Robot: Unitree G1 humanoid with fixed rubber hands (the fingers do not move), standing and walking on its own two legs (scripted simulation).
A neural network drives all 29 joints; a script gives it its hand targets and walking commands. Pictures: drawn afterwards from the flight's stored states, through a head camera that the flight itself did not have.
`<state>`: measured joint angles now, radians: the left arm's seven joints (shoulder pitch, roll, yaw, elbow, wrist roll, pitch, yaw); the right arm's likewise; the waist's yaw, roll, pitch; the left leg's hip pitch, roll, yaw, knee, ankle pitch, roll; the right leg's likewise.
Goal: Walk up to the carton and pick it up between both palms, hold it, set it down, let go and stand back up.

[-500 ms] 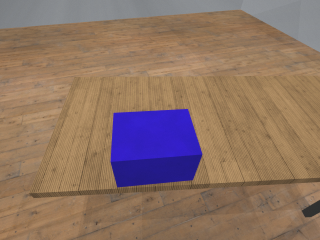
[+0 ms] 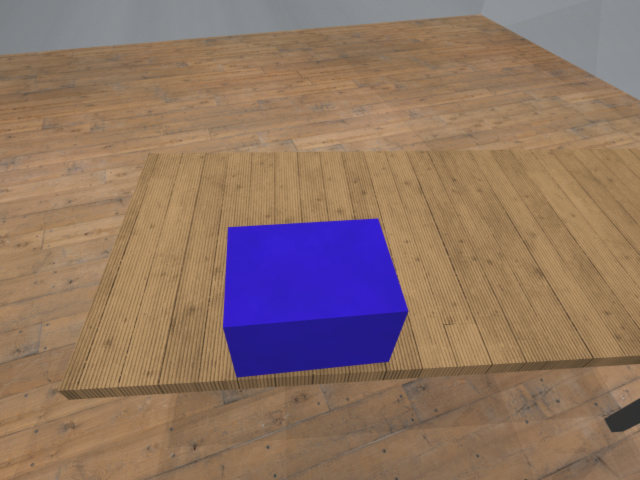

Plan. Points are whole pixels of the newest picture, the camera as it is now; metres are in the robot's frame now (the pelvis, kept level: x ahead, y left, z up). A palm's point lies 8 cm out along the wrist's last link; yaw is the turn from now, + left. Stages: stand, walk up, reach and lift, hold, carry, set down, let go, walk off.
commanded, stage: stand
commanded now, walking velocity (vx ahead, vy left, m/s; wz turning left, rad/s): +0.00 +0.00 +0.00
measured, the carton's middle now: (309, 295) +0.42 +0.02 -0.07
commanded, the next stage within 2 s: none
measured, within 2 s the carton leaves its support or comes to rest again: neither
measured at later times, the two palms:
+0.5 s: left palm out of the picture +0.09 +0.30 -0.12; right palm out of the picture +0.10 -0.31 -0.10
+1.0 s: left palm out of the picture +0.10 +0.30 -0.12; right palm out of the picture +0.09 -0.31 -0.11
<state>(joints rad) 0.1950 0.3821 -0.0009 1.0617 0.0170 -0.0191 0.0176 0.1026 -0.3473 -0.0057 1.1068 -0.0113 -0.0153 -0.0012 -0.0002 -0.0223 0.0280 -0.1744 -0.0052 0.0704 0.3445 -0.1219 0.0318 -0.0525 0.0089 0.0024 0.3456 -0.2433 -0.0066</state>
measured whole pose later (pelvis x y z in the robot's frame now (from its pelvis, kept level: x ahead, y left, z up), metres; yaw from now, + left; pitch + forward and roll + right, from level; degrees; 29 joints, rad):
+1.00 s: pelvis +0.02 +0.00 +0.00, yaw -2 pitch -3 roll +0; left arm 0.15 0.37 0.01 1.07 0.01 -0.02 0.02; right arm 0.08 -0.35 -0.02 1.12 -0.01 -0.01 0.00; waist 0.00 -0.03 0.03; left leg -0.13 0.00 0.11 0.31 -0.14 0.03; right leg -0.02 0.01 0.04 0.31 -0.24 -0.01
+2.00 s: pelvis +0.02 -0.01 +0.00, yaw -2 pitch -3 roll +0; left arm 0.13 0.37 0.02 1.07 0.01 -0.02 0.01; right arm 0.07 -0.35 -0.03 1.12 -0.01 -0.02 -0.01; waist -0.01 -0.02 0.06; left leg -0.12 0.02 0.10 0.31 -0.14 0.01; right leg 0.00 0.03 0.03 0.29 -0.24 -0.02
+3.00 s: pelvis +0.03 -0.02 +0.00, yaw -2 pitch -2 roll +0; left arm 0.14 0.38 0.02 1.07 0.01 -0.03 0.02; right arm 0.07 -0.35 -0.02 1.12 -0.01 -0.01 -0.01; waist -0.02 -0.03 0.04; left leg -0.11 0.03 0.09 0.31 -0.15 0.00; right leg 0.01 0.04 0.03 0.27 -0.24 -0.03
